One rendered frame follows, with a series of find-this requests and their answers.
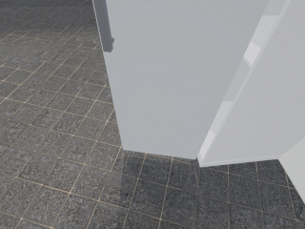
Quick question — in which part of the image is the fridge door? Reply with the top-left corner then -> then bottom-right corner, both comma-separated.
92,0 -> 270,160

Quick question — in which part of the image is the handle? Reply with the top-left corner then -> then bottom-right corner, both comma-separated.
93,0 -> 114,52

